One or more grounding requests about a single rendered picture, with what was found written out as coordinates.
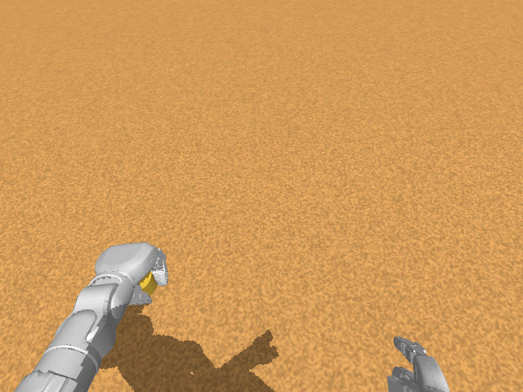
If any left robot arm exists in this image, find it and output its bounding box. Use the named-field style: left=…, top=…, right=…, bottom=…
left=14, top=271, right=134, bottom=392

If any right robot hand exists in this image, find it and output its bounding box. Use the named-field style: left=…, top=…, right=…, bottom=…
left=387, top=336, right=450, bottom=392

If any left robot hand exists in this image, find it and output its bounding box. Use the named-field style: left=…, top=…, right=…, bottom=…
left=95, top=242, right=168, bottom=305

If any tin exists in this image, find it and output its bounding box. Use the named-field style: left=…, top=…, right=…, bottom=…
left=139, top=271, right=158, bottom=296

